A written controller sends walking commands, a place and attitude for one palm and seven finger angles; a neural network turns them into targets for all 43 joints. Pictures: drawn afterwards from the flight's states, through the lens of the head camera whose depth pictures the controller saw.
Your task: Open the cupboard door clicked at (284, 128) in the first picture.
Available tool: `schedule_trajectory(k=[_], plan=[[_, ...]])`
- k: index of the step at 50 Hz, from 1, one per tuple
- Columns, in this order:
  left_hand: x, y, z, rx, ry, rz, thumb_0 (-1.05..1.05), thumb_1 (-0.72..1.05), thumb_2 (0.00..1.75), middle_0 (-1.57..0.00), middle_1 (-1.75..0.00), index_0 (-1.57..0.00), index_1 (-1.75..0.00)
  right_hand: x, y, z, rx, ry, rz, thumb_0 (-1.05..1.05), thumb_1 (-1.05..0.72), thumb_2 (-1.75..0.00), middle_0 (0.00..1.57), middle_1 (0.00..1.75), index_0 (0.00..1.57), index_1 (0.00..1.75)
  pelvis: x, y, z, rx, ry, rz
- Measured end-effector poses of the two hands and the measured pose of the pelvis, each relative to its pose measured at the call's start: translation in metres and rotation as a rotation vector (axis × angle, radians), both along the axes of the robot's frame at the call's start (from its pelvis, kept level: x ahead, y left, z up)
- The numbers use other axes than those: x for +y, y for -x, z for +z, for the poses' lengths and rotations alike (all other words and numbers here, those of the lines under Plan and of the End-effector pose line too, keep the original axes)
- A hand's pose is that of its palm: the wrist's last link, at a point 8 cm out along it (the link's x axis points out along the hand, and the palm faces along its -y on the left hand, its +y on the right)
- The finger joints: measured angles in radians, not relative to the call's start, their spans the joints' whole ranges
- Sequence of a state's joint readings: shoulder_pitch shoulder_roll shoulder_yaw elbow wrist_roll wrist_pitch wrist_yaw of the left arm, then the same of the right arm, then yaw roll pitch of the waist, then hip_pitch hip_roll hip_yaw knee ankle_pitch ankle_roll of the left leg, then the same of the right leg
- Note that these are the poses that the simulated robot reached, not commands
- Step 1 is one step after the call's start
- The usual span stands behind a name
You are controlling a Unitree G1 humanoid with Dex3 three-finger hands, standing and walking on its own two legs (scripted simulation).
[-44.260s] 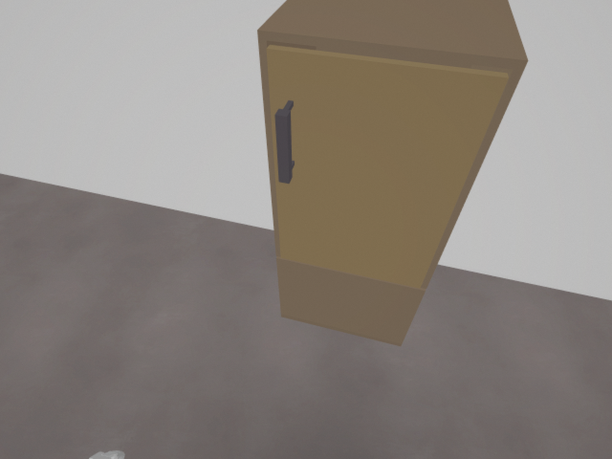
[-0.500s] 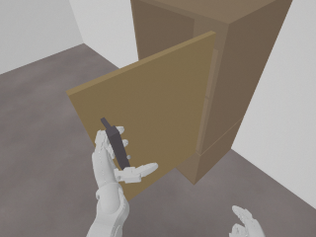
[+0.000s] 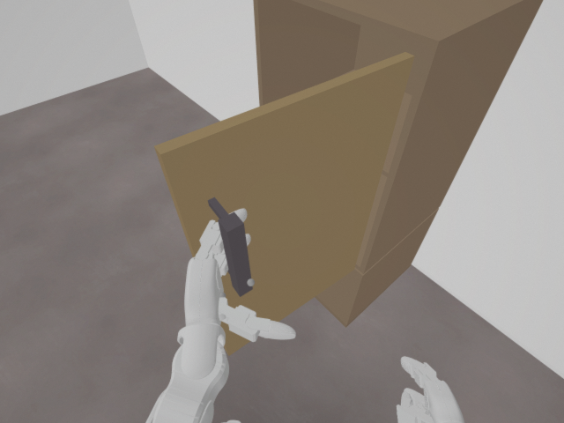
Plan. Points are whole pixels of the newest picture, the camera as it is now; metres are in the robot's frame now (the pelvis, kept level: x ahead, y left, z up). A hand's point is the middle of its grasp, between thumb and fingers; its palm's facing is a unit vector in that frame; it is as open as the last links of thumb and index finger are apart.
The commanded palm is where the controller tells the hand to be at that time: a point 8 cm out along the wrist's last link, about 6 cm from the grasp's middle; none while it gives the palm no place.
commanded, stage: slide the hand sideways off the handle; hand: left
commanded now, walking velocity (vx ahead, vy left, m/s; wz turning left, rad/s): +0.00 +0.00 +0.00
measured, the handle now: (229, 248) +0.33 +0.10 +0.08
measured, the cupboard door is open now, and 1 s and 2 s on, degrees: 85 86 86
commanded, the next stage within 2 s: draw the hand back to the body in 1.10 s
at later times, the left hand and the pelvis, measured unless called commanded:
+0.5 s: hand (229, 314) +0.24 +0.08 +0.08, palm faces -0.09 -1.00 -0.01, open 16.2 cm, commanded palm +0.21 +0.15 +0.08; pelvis -0.01 +0.00 +0.00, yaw -1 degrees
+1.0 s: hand (176, 338) +0.21 +0.14 +0.08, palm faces +0.00 -1.00 -0.04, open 16.2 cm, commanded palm +0.18 +0.20 +0.08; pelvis +0.01 -0.01 -0.01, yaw +0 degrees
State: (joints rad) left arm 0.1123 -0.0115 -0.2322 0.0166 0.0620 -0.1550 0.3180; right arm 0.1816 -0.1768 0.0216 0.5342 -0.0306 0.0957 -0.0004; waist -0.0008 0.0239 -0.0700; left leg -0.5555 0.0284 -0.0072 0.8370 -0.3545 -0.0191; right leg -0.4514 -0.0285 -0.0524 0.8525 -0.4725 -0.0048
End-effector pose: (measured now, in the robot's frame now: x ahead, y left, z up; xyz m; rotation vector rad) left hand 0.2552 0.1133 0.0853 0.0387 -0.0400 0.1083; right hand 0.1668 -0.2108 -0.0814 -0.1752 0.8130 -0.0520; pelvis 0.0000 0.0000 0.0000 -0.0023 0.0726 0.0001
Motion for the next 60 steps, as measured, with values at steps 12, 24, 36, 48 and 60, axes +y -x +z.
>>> schedule_trajectory(k=[12, 24, 36, 48, 60], plan=[[0.005, 0.016, 0.000, 0.006, 0.068, -0.221, -0.01, -0.50, 0.30, -0.18, -0.34, -0.17, -0.34, 0.002, 0.024, 0.002, -0.067, -0.021, -0.036, 0.02, -0.91, -0.90, 0.20, 0.30, 0.20, 0.30, 0.010, 0.009, -0.001, -0.005, -0.001, -0.019], [0.024, 0.033, -0.002, 0.011, 0.028, -0.205, -0.01, -0.50, 0.30, -0.20, -0.32, -0.18, -0.31, -0.008, 0.020, 0.005, -0.101, -0.013, -0.033, 0.02, -0.91, -0.90, 0.20, 0.30, 0.20, 0.30, 0.001, 0.009, -0.003, -0.001, 0.000, -0.023], [0.041, 0.044, -0.003, 0.033, 0.015, -0.185, -0.01, -0.50, 0.30, -0.22, -0.33, -0.20, -0.33, -0.027, 0.006, 0.007, -0.133, 0.005, -0.048, 0.02, -0.91, -0.90, 0.20, 0.30, 0.20, 0.30, -0.011, -0.003, -0.004, 0.022, -0.005, -0.017], [0.077, 0.067, -0.004, 0.052, -0.004, -0.112, -0.01, -0.50, 0.30, -0.20, -0.32, -0.19, -0.32, -0.039, -0.005, 0.002, -0.139, 0.026, -0.060, 0.02, -0.91, -0.90, 0.20, 0.30, 0.20, 0.30, -0.016, -0.012, -0.009, 0.045, -0.002, -0.004], [0.094, 0.077, -0.005, 0.040, 0.015, -0.156, -0.01, -0.50, 0.30, -0.16, -0.30, -0.16, -0.30, -0.025, -0.012, 0.004, -0.182, 0.031, -0.054, 0.02, -0.91, -0.90, 0.20, 0.30, 0.20, 0.30, -0.006, -0.009, -0.013, 0.057, 0.012, 0.003]])
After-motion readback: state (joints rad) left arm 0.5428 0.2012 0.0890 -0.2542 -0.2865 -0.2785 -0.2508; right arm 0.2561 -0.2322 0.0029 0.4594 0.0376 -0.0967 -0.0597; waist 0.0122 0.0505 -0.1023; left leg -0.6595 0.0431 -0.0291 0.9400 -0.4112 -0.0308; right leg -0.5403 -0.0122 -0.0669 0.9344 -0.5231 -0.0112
